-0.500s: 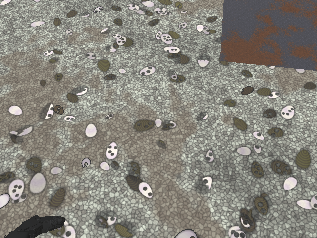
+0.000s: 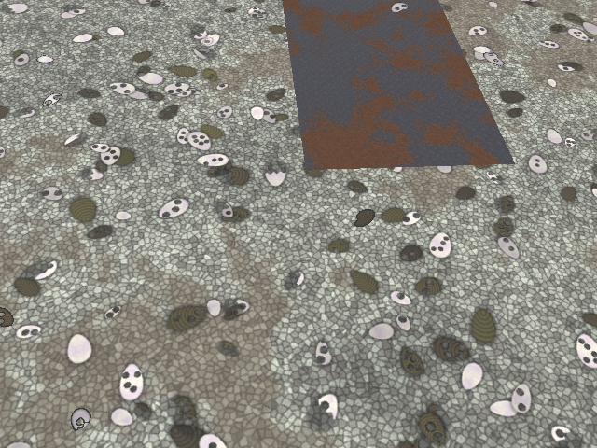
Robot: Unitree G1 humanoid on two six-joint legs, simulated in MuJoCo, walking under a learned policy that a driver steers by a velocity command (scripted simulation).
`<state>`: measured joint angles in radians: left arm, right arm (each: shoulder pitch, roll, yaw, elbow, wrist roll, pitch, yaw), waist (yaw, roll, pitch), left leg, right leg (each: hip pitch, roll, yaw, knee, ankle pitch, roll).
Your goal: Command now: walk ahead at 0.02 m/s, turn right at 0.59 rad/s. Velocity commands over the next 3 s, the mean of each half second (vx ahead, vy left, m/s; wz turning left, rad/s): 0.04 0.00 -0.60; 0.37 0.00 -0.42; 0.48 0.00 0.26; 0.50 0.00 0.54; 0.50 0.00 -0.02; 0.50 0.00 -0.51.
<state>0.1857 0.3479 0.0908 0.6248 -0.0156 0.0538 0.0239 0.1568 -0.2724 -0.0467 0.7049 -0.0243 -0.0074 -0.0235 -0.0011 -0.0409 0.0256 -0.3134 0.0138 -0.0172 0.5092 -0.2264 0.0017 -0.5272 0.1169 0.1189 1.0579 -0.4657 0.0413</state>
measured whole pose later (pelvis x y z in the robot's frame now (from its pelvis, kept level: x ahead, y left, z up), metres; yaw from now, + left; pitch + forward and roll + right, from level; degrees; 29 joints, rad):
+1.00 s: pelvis +0.15 -0.08 +0.01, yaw -29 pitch +2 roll +0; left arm 0.20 0.30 0.06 0.66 -0.01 -0.05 -0.01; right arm 0.41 -0.25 -0.05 0.82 0.01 -0.08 0.01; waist -0.07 -0.05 0.00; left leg -0.05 -0.02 -0.01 0.28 -0.26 0.03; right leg -0.63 -0.06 0.05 0.88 -0.15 0.01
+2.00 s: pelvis +0.65 -0.27 +0.01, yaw -1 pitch +1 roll +0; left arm 0.07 0.31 0.04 0.70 0.01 -0.09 -0.01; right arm 0.32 -0.29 -0.06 0.68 0.01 -0.05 0.00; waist -0.06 -0.03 0.05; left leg -0.16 -0.11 -0.09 0.35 -0.20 0.09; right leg -0.65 -0.10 0.09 0.76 -0.06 0.07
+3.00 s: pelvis +1.19 -0.33 +0.01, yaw -22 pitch +1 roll +2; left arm 0.14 0.32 0.07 0.66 -0.02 -0.02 -0.03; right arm 0.34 -0.29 -0.07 0.81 0.00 -0.09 0.00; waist -0.09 -0.05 0.04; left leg -0.01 -0.02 0.15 0.25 -0.25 0.02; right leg -0.68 -0.10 0.05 0.81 -0.05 0.01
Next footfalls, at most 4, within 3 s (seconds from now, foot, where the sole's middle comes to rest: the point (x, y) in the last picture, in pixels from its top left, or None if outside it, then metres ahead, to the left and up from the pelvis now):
0.28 right None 0.02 -0.14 -0.77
0.74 left None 0.18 0.04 -0.77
1.18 right None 0.31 -0.34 -0.77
1.70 left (381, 364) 0.67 -0.21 -0.77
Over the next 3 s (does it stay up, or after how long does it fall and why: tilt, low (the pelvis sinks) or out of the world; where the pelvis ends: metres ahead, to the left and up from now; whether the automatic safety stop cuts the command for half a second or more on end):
stays up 1.19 -0.33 0.01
